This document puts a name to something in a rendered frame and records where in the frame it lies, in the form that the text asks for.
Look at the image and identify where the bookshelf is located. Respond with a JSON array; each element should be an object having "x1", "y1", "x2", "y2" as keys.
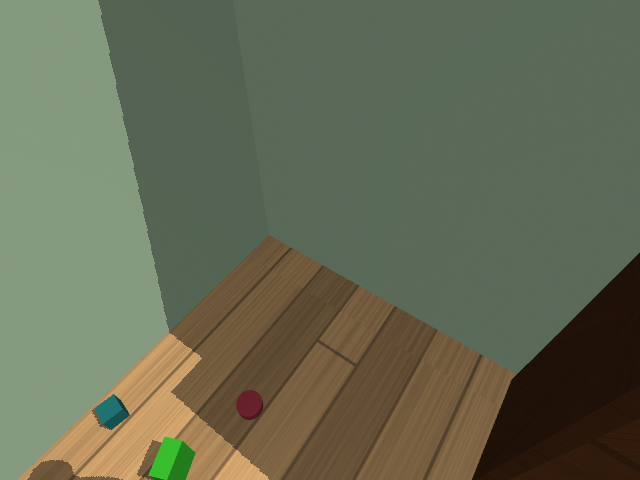
[{"x1": 472, "y1": 253, "x2": 640, "y2": 480}]

